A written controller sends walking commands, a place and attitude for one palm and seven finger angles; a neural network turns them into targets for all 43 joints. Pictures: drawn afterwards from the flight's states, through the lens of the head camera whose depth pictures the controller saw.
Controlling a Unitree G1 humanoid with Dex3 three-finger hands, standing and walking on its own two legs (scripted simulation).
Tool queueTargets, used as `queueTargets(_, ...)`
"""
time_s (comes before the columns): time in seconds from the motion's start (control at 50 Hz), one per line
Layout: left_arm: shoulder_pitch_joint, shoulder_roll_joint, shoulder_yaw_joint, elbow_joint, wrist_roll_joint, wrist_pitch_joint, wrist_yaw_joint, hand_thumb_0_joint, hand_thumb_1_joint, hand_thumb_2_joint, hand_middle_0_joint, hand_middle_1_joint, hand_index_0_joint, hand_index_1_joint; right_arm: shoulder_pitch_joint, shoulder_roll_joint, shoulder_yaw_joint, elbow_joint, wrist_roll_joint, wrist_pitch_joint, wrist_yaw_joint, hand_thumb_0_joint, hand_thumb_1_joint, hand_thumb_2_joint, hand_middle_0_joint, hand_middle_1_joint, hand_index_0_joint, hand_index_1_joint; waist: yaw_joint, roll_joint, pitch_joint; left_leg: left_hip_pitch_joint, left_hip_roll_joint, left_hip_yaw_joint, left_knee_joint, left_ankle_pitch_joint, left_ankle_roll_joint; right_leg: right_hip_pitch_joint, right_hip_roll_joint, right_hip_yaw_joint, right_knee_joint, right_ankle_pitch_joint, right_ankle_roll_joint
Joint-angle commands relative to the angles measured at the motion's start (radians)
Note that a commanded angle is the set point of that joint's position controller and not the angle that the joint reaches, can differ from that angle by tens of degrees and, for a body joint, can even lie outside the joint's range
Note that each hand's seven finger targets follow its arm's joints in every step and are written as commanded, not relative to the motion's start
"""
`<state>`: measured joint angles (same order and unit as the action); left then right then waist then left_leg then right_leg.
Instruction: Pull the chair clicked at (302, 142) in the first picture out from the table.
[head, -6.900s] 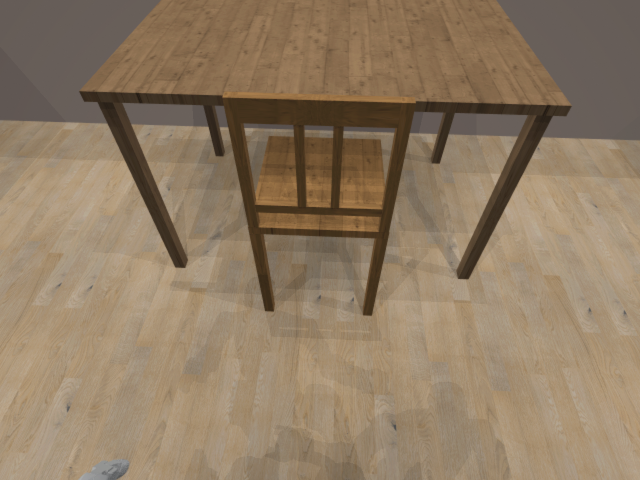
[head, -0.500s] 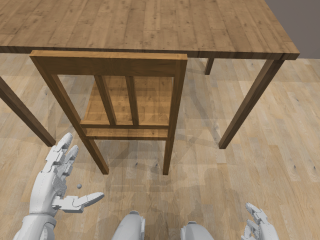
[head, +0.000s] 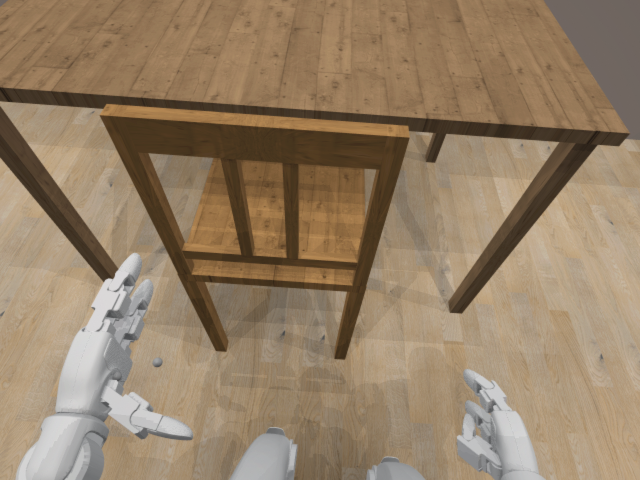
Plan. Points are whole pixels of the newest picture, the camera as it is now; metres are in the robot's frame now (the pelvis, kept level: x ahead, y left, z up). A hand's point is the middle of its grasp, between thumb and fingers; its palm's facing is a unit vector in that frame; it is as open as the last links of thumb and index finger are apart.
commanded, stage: raise the hand toward the chair's back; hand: left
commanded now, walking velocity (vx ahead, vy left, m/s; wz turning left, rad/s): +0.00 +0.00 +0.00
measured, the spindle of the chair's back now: (240, 209) +0.51 +0.17 -0.02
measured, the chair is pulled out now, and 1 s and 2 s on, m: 0.00 0.00 0.00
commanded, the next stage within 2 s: aim the fingers beside a spindle in 0.64 s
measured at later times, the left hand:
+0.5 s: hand (166, 348) +0.25 +0.19 +0.05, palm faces +0.02 -1.00 -0.04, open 16.9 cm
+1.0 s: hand (187, 336) +0.27 +0.18 +0.04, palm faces +0.00 -1.00 -0.04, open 16.9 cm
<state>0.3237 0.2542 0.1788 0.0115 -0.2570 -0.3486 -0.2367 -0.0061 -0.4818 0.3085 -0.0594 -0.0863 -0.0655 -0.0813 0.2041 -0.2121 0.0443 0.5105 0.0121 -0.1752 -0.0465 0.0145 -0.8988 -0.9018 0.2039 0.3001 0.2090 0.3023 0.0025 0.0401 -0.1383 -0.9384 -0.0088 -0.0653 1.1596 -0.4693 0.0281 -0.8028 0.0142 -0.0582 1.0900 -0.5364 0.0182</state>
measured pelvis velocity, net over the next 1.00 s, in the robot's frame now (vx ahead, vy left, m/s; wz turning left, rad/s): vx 0.01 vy -0.02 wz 0.00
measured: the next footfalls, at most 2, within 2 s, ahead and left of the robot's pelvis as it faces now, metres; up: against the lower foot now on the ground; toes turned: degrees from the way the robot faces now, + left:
none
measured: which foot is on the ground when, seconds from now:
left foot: down 0.00-1.00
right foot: down 0.00-1.00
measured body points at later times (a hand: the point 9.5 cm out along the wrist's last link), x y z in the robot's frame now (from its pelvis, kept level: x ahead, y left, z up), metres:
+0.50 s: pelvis +0.00 -0.01 +0.00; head +0.07 +0.01 +0.45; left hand +0.24 +0.25 +0.05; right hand +0.17 -0.25 -0.07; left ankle +0.05 +0.09 -0.65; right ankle +0.00 -0.14 -0.65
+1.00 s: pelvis +0.01 -0.02 +0.00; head +0.08 -0.01 +0.44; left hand +0.26 +0.23 +0.04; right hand +0.18 -0.26 -0.08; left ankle +0.05 +0.09 -0.65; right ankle +0.00 -0.14 -0.65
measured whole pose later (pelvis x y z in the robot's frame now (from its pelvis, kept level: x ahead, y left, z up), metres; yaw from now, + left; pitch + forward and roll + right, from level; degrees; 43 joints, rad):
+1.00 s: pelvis +0.01 -0.02 +0.00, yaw +0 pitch +16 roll -3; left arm 0.21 0.25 0.19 0.14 -0.27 -0.38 -0.25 -0.01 -0.50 0.30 -0.06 -0.08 -0.06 -0.08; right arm 0.22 -0.25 0.02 0.55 0.02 -0.17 -0.05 0.02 -0.90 -0.90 0.20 0.30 0.21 0.30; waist -0.02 0.05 -0.14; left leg -0.95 0.00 -0.06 1.16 -0.48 0.01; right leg -0.83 0.02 -0.06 1.11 -0.55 0.00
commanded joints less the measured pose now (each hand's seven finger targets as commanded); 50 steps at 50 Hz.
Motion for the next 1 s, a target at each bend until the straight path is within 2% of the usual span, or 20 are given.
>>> queueTargets(0.0,-0.089,0.136,0.092,-0.184,-0.023,-0.061,-0.021,0.000,-0.500,0.300,-0.060,-0.080,-0.060,-0.080,-0.020,-0.159,-0.077,-0.136,0.010,-0.051,-0.023,0.000,-0.900,-0.900,0.200,0.300,0.200,0.300,-0.022,0.046,-0.221,0.289,0.018,-0.022,-0.220,0.176,-0.014,0.008,0.021,-0.035,-0.152,0.154,-0.045)
queueTargets(0.06,-0.104,0.147,0.100,-0.191,-0.028,-0.063,-0.025,0.000,-0.500,0.300,-0.060,-0.080,-0.060,-0.080,-0.019,-0.160,-0.078,-0.131,0.013,-0.056,-0.024,0.000,-0.900,-0.900,0.200,0.300,0.200,0.300,-0.022,0.064,-0.222,0.305,0.019,-0.021,-0.227,0.178,-0.015,0.010,0.020,-0.034,-0.160,0.153,-0.045)
queueTargets(0.18,-0.077,0.149,0.124,-0.129,-0.040,-0.061,-0.029,0.000,-0.500,0.300,-0.060,-0.080,-0.060,-0.080,-0.017,-0.163,-0.084,-0.117,0.013,-0.058,-0.026,0.000,-0.900,-0.900,0.200,0.300,0.200,0.300,-0.017,0.022,-0.220,0.285,0.018,-0.011,-0.224,0.202,-0.010,0.037,0.022,-0.029,-0.170,0.173,-0.042)
queueTargets(0.22,-0.089,0.135,0.106,-0.135,-0.044,-0.066,-0.033,0.000,-0.500,0.300,-0.060,-0.080,-0.060,-0.080,-0.015,-0.164,-0.084,-0.117,0.016,-0.060,-0.023,0.000,-0.900,-0.900,0.200,0.300,0.200,0.300,-0.022,0.033,-0.213,0.279,0.015,-0.004,-0.221,0.190,-0.010,0.037,0.019,-0.025,-0.175,0.167,-0.041)
queueTargets(0.28,-0.089,0.157,0.122,-0.132,-0.038,-0.078,-0.028,0.000,-0.500,0.300,-0.060,-0.080,-0.060,-0.080,-0.014,-0.166,-0.087,-0.112,0.013,-0.061,-0.023,0.000,-0.900,-0.900,0.200,0.300,0.200,0.300,-0.021,0.018,-0.215,0.268,0.015,-0.001,-0.216,0.199,-0.007,0.046,0.019,-0.019,-0.175,0.174,-0.041)
queueTargets(0.36,-0.098,0.154,0.119,-0.167,-0.038,-0.099,-0.019,0.000,-0.500,0.300,-0.060,-0.080,-0.060,-0.080,-0.017,-0.163,-0.089,-0.115,0.013,-0.064,-0.020,0.000,-0.900,-0.900,0.200,0.300,0.200,0.300,-0.020,0.063,-0.228,0.288,0.017,0.002,-0.216,0.199,-0.009,0.034,0.015,-0.019,-0.170,0.171,-0.042)
queueTargets(0.38,-0.091,0.164,0.130,-0.152,-0.037,-0.098,-0.014,0.000,-0.500,0.300,-0.060,-0.080,-0.060,-0.080,-0.015,-0.162,-0.089,-0.109,0.011,-0.061,-0.020,0.000,-0.900,-0.900,0.200,0.300,0.200,0.300,-0.020,0.046,-0.225,0.280,0.017,0.001,-0.215,0.202,-0.007,0.041,0.018,-0.017,-0.171,0.175,-0.042)
queueTargets(0.44,-0.091,0.152,0.116,-0.164,-0.034,-0.101,-0.009,0.000,-0.500,0.300,-0.060,-0.080,-0.060,-0.080,-0.018,-0.161,-0.089,-0.113,0.013,-0.059,-0.018,0.000,-0.900,-0.900,0.200,0.300,0.200,0.300,-0.023,0.069,-0.225,0.294,0.018,0.003,-0.218,0.204,-0.009,0.034,0.016,-0.018,-0.171,0.178,-0.042)
queueTargets(0.58,-0.097,0.142,0.110,-0.099,-0.038,-0.085,-0.022,0.000,-0.500,0.300,-0.060,-0.080,-0.060,-0.080,-0.018,-0.164,-0.085,-0.116,0.016,-0.047,-0.024,0.000,-0.900,-0.900,0.200,0.300,0.200,0.300,-0.035,-0.003,-0.187,0.247,0.015,0.006,-0.212,0.153,-0.001,0.034,0.019,-0.010,-0.189,0.147,-0.035)
queueTargets(0.64,-0.117,0.145,0.107,-0.130,-0.039,-0.092,-0.030,0.000,-0.500,0.300,-0.060,-0.080,-0.060,-0.080,-0.016,-0.163,-0.084,-0.122,0.017,-0.050,-0.025,0.000,-0.900,-0.900,0.200,0.300,0.200,0.300,-0.032,0.017,-0.208,0.265,0.015,0.007,-0.212,0.165,-0.002,0.042,0.016,-0.009,-0.186,0.156,-0.037)
queueTargets(0.66,-0.121,0.146,0.103,-0.151,-0.037,-0.096,-0.030,0.000,-0.500,0.300,-0.060,-0.080,-0.060,-0.080,-0.018,-0.163,-0.083,-0.122,0.016,-0.052,-0.026,0.000,-0.900,-0.900,0.200,0.300,0.200,0.300,-0.031,0.044,-0.218,0.279,0.015,0.007,-0.212,0.176,-0.002,0.040,0.016,-0.008,-0.183,0.165,-0.038)
queueTargets(0.68,-0.119,0.164,0.121,-0.149,-0.038,-0.096,-0.025,0.000,-0.500,0.300,-0.060,-0.080,-0.060,-0.080,-0.015,-0.161,-0.082,-0.116,0.013,-0.052,-0.025,0.000,-0.900,-0.900,0.200,0.300,0.200,0.300,-0.028,0.039,-0.229,0.277,0.015,0.006,-0.206,0.189,-0.001,0.050,0.017,-0.007,-0.179,0.177,-0.038)
queueTargets(0.72,-0.104,0.145,0.112,-0.142,-0.040,-0.097,-0.027,0.000,-0.500,0.300,-0.060,-0.080,-0.060,-0.080,-0.016,-0.158,-0.084,-0.118,0.015,-0.051,-0.025,0.000,-0.900,-0.900,0.200,0.300,0.200,0.300,-0.030,0.019,-0.228,0.276,0.015,0.010,-0.203,0.196,-0.001,0.052,0.016,-0.007,-0.182,0.188,-0.035)
queueTargets(0.78,-0.165,0.145,0.100,-0.104,-0.031,-0.100,-0.024,0.000,-0.500,0.300,-0.060,-0.080,-0.060,-0.080,-0.016,-0.161,-0.081,-0.103,0.012,-0.053,-0.027,0.000,-0.900,-0.900,0.200,0.300,0.200,0.300,-0.044,0.015,-0.198,0.246,0.016,0.008,-0.186,0.178,0.001,0.019,0.015,-0.002,-0.173,0.172,-0.035)
queueTargets(0.82,-0.172,0.125,0.082,-0.097,-0.029,-0.103,-0.027,0.000,-0.500,0.300,-0.060,-0.080,-0.060,-0.080,-0.013,-0.162,-0.081,-0.106,0.011,-0.056,-0.024,0.000,-0.900,-0.900,0.200,0.300,0.200,0.300,-0.041,0.027,-0.210,0.251,0.014,0.007,-0.185,0.183,-0.002,0.016,0.013,-0.005,-0.165,0.178,-0.036)
queueTargets(0.84,-0.175,0.133,0.089,-0.092,-0.030,-0.102,-0.028,0.000,-0.500,0.300,-0.060,-0.080,-0.060,-0.080,-0.014,-0.164,-0.082,-0.106,0.012,-0.056,-0.024,0.000,-0.900,-0.900,0.200,0.300,0.200,0.300,-0.038,0.038,-0.217,0.248,0.014,0.009,-0.183,0.176,-0.003,0.016,0.012,-0.002,-0.165,0.170,-0.037)
queueTargets(0.88,-0.203,0.150,0.097,-0.075,-0.023,-0.099,-0.024,0.000,-0.500,0.300,-0.060,-0.080,-0.060,-0.080,-0.011,-0.169,-0.081,-0.101,0.011,-0.052,-0.025,0.000,-0.900,-0.900,0.200,0.300,0.200,0.300,-0.041,0.015,-0.225,0.237,0.016,0.008,-0.176,0.182,0.000,0.016,0.014,0.000,-0.159,0.175,-0.037)
queueTargets(0.94,-0.222,0.136,0.084,-0.082,-0.020,-0.100,-0.016,0.000,-0.500,0.300,-0.060,-0.080,-0.060,-0.080,-0.010,-0.166,-0.083,-0.105,0.009,-0.051,-0.022,0.000,-0.900,-0.900,0.200,0.300,0.200,0.300,-0.034,0.039,-0.257,0.255,0.015,0.012,-0.172,0.203,-0.001,0.019,0.010,0.000,-0.150,0.197,-0.037)
queueTargets(0.96,-0.234,0.152,0.099,-0.072,-0.019,-0.100,-0.010,0.000,-0.500,0.300,-0.060,-0.080,-0.060,-0.080,-0.008,-0.168,-0.083,-0.102,0.008,-0.047,-0.023,0.000,-0.900,-0.900,0.200,0.300,0.200,0.300,-0.033,0.034,-0.258,0.250,0.016,0.011,-0.171,0.211,-0.002,0.021,0.010,0.001,-0.147,0.205,-0.038)
queueTargets(0.98,-0.234,0.159,0.111,-0.047,-0.018,-0.095,-0.005,0.000,-0.500,0.300,-0.060,-0.080,-0.060,-0.080,-0.007,-0.168,-0.083,-0.098,0.007,-0.043,-0.022,0.000,-0.900,-0.900,0.200,0.300,0.200,0.300,-0.034,0.002,-0.249,0.232,0.016,0.012,-0.165,0.213,0.000,0.025,0.014,0.004,-0.148,0.211,-0.037)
